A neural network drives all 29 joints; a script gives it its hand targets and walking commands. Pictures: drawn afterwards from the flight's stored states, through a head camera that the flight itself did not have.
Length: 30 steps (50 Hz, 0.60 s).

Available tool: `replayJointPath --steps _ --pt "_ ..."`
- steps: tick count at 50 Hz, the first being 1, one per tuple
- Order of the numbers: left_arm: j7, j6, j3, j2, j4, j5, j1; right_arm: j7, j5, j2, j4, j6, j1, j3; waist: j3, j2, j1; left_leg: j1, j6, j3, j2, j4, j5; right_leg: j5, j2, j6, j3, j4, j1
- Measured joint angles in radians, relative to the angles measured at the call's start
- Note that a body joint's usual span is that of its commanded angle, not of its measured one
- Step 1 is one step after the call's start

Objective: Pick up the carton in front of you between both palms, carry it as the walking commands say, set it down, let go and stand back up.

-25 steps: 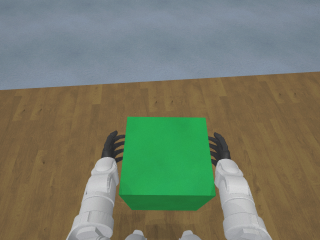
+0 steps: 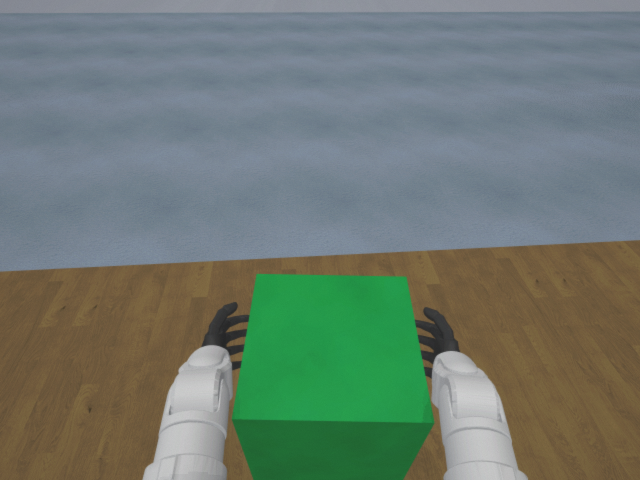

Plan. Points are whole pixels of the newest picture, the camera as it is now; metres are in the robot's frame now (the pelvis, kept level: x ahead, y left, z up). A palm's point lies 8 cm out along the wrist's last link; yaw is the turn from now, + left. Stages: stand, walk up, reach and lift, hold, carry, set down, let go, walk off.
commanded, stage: reach and lift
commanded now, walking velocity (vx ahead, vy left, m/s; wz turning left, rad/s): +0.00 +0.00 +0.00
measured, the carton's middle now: (329, 384) +0.29 +0.00 -0.05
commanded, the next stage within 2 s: hold in 0.86 s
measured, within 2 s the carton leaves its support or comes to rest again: neither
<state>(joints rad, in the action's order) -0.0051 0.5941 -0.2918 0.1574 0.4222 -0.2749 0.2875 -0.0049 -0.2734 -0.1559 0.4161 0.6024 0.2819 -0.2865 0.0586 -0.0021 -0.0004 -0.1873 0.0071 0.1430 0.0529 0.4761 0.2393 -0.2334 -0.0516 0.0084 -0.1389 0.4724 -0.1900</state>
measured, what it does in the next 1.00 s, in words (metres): stands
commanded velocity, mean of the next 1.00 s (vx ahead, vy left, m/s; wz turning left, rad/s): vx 0.00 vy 0.00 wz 0.00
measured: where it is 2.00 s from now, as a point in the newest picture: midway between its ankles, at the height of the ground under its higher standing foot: outside the picture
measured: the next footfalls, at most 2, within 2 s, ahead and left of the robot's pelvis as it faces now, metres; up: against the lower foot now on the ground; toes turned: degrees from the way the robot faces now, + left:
left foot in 1.82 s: +0.21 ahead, +0.11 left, +0.00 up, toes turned +9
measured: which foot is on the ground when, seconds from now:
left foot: down 0.00-1.00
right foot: down 0.00-1.00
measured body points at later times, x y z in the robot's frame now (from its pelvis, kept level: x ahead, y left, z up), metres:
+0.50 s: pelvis +0.00 +0.00 +0.00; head -0.03 +0.00 +0.45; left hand +0.31 +0.15 +0.03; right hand +0.31 -0.15 +0.02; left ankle +0.01 +0.13 -0.74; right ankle +0.02 -0.13 -0.74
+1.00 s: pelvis +0.01 +0.00 +0.01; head -0.04 +0.00 +0.45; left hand +0.30 +0.15 +0.05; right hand +0.30 -0.15 +0.05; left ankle +0.01 +0.13 -0.74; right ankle +0.02 -0.13 -0.74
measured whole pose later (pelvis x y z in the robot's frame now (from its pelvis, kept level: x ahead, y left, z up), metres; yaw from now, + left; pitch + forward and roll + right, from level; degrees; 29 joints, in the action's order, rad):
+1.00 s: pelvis +0.01 +0.00 +0.01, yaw +0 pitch -6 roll +0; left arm 0.00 0.73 -0.21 0.15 0.22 -0.25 0.23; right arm 0.00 -0.25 -0.14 0.21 0.74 0.23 -0.20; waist 0.01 0.00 0.00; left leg -0.05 0.01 0.14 0.04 0.36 0.20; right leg -0.20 -0.04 0.01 -0.13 0.36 -0.06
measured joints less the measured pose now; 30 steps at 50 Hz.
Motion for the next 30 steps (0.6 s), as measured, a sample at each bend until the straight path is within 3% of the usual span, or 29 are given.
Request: replayJointPath --steps 15,30 --pt "0.011 0.017 -0.023 0.004 -0.019 -0.014 0.051 0.011 -0.016 -0.004 -0.020 0.017 0.050 -0.020 -0.054 0.000 0.001 0.010 0.002 -0.005 -0.003 -0.007 -0.014 0.014 0.001 0.000 0.004 -0.004 0.008" --pt "0.013 0.059 0.033 -0.002 -0.097 -0.004 -0.011 0.009 -0.001 0.002 -0.096 0.057 -0.011 0.036 -0.051 0.001 0.001 0.074 0.000 -0.007 -0.009 -0.068 -0.022 0.022 0.005 -0.003 0.005 -0.066 0.073"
